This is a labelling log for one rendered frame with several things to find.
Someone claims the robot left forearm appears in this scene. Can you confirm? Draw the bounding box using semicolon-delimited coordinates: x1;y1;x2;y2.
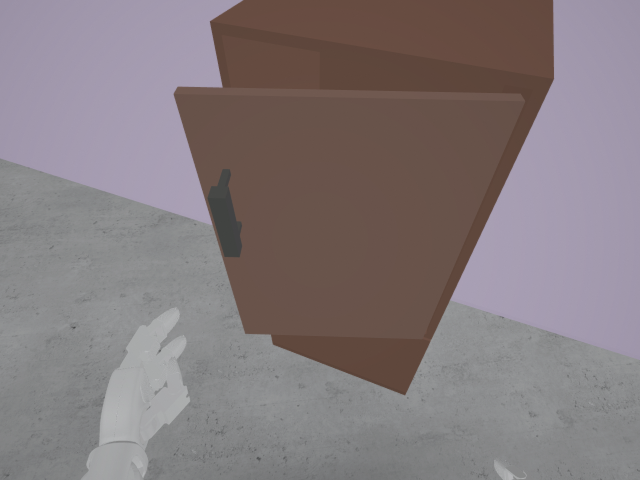
81;441;148;480

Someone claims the cupboard door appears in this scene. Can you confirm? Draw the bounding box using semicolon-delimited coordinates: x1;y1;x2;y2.
174;87;525;339

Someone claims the handle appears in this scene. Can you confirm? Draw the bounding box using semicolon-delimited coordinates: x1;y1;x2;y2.
208;169;242;257

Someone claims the robot left hand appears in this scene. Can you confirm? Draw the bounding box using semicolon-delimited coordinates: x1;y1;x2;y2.
99;307;190;451

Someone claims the robot right hand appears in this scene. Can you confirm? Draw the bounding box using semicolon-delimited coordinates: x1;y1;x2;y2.
494;458;534;480

